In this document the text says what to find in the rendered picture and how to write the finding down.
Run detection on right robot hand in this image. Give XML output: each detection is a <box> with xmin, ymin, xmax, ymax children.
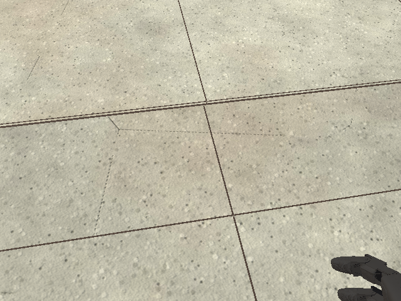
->
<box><xmin>331</xmin><ymin>254</ymin><xmax>401</xmax><ymax>301</ymax></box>

